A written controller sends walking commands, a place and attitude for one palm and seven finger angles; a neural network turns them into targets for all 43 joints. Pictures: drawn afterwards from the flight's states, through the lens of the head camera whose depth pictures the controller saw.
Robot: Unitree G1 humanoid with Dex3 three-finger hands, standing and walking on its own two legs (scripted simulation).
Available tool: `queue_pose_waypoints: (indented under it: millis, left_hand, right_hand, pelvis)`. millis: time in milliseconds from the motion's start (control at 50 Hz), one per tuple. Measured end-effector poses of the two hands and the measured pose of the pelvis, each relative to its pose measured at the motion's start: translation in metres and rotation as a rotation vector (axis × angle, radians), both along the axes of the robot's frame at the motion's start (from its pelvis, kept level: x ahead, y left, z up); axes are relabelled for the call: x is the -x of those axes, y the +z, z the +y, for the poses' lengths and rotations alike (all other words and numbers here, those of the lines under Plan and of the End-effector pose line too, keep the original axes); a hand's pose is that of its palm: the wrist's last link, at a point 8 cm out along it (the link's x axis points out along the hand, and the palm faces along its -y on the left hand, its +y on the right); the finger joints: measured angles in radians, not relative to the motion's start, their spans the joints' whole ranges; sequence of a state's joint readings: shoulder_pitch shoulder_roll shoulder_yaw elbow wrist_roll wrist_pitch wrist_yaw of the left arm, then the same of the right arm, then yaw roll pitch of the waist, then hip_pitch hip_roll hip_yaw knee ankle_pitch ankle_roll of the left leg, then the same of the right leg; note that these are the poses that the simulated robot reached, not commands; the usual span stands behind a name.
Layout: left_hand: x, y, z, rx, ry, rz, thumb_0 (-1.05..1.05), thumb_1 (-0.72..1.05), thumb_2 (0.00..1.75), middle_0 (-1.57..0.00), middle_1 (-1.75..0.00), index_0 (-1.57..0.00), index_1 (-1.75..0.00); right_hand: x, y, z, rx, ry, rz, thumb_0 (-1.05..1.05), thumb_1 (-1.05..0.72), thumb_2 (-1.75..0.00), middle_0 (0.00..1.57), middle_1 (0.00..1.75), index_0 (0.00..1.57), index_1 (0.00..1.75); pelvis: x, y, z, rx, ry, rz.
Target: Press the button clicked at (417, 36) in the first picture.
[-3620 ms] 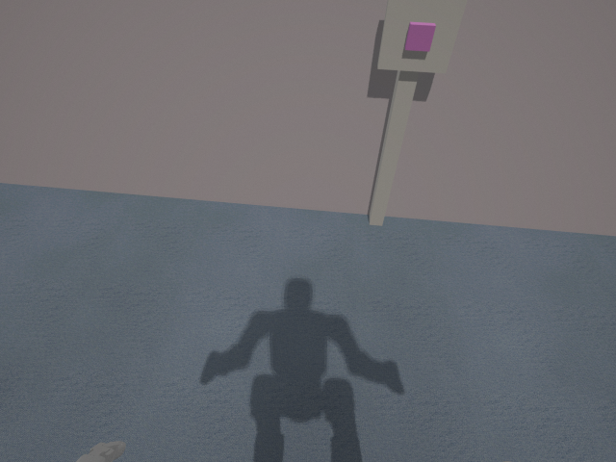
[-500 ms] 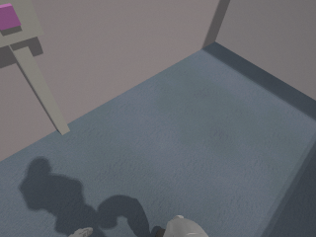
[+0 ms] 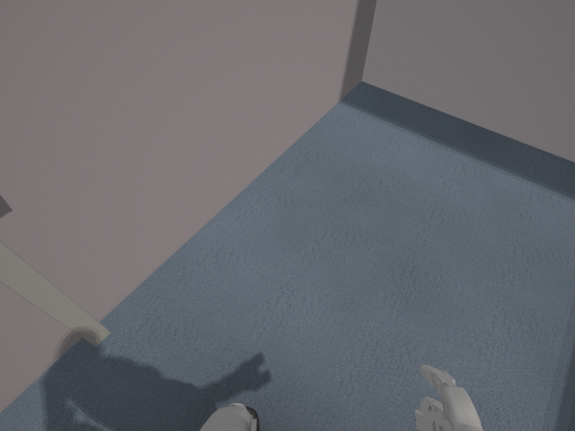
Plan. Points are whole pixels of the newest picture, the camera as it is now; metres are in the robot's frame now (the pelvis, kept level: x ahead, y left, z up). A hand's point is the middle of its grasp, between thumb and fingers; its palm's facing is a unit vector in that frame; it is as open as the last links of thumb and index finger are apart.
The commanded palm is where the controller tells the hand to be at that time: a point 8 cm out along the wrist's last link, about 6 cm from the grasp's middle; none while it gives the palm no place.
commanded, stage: walk to a spot facing it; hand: left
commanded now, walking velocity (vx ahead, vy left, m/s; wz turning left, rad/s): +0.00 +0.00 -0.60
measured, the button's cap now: out of the picture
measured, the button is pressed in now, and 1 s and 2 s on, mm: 0 0 0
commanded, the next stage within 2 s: turn to face it in 1.86 s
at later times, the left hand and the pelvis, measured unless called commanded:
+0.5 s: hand (232, 335) +0.27 +0.14 -0.14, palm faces -0.30 -0.90 -0.31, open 7.4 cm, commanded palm none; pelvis +0.10 -0.02 -0.01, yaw -19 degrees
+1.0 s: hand (232, 328) +0.29 +0.15 -0.16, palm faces -0.50 -0.84 -0.20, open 7.4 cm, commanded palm none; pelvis +0.12 +0.02 +0.01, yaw -35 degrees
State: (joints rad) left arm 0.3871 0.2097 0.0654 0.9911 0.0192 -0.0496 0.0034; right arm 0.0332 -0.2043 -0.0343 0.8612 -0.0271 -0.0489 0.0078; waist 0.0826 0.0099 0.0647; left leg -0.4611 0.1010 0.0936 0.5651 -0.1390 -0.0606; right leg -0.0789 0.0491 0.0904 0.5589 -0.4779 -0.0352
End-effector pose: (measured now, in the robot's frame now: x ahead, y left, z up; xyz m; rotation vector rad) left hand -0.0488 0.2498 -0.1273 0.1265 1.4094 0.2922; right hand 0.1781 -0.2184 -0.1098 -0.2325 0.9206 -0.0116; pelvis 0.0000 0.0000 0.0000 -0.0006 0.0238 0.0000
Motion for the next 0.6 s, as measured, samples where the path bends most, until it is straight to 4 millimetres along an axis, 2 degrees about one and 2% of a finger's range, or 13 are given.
queue_pose_waypoints:
  millis: [40,80,120,180,260,360,440,480,540,600]
  left_hand:
    - [-0.018,-0.009,0.013,0.012,-0.009,0.024,0.00,0.91,0.90,-0.20,-0.30,-0.20,-0.30]
    - [-0.045,-0.013,0.023,0.018,-0.052,0.023,0.00,0.91,0.90,-0.20,-0.30,-0.20,-0.30]
    - [-0.078,-0.012,0.030,0.026,-0.105,0.001,0.01,0.91,0.90,-0.20,-0.30,-0.19,-0.30]
    - [-0.135,-0.006,0.033,0.037,-0.170,-0.077,0.01,0.91,0.90,-0.20,-0.30,-0.19,-0.30]
    - [-0.206,0.006,0.022,0.042,-0.244,-0.190,0.01,0.91,0.90,-0.20,-0.30,-0.19,-0.30]
    - [-0.273,0.019,-0.009,0.029,-0.369,-0.247,0.00,0.91,0.90,-0.20,-0.30,-0.19,-0.30]
    - [-0.312,0.019,-0.042,-0.005,-0.480,-0.272,0.00,0.91,0.90,-0.20,-0.30,-0.19,-0.30]
    - [-0.324,0.019,-0.057,-0.018,-0.522,-0.284,0.00,0.91,0.90,-0.20,-0.30,-0.19,-0.30]
    - [-0.330,0.024,-0.071,-0.024,-0.544,-0.277,0.00,0.91,0.90,-0.20,-0.30,-0.20,-0.30]
    - [-0.331,0.028,-0.082,-0.018,-0.559,-0.254,0.00,0.91,0.90,-0.20,-0.30,-0.20,-0.30]
  right_hand:
    - [-0.013,0.002,0.011,0.009,-0.013,-0.019,0.00,-0.92,-0.90,0.20,0.30,0.20,0.30]
    - [-0.011,0.007,0.016,0.007,-0.047,-0.019,0.00,-0.91,-0.90,0.20,0.30,0.20,0.30]
    - [0.001,0.011,0.016,0.010,-0.102,0.001,0.00,-0.91,-0.90,0.20,0.30,0.20,0.30]
    - [0.032,0.010,0.012,0.018,-0.190,0.083,0.00,-0.91,-0.90,0.20,0.30,0.20,0.30]
    - [0.072,0.004,-0.009,0.042,-0.321,0.191,-0.01,-0.93,-0.90,0.20,0.30,0.20,0.30]
    - [0.112,-0.013,-0.034,0.026,-0.441,0.293,-0.01,-0.93,-0.90,0.20,0.30,0.20,0.30]
    - [0.133,-0.039,-0.053,-0.019,-0.522,0.340,0.00,-0.92,-0.90,0.20,0.30,0.20,0.30]
    - [0.139,-0.049,-0.059,-0.035,-0.545,0.368,0.00,-0.92,-0.90,0.20,0.30,0.20,0.30]
    - [0.139,-0.046,-0.063,-0.049,-0.567,0.386,0.00,-0.91,-0.90,0.20,0.30,0.19,0.30]
    - [0.129,-0.037,-0.064,-0.062,-0.580,0.362,0.00,-0.91,-0.90,0.20,0.30,0.19,0.30]
  pelvis:
    - [-0.016,-0.004,0.010,-0.004,-0.033,-0.012]
    - [-0.027,-0.002,0.015,-0.004,-0.078,-0.035]
    - [-0.038,0.003,0.018,0.007,-0.107,-0.054]
    - [-0.051,0.010,0.021,0.021,-0.131,-0.068]
    - [-0.064,0.013,0.021,0.015,-0.175,-0.064]
    - [-0.079,0.010,0.010,-0.010,-0.243,-0.050]
    - [-0.093,-0.005,-0.011,-0.030,-0.302,-0.038]
    - [-0.096,-0.009,-0.018,-0.023,-0.325,-0.031]
    - [-0.098,-0.003,-0.025,-0.027,-0.349,-0.033]
    - [-0.100,0.006,-0.030,-0.030,-0.383,-0.030]
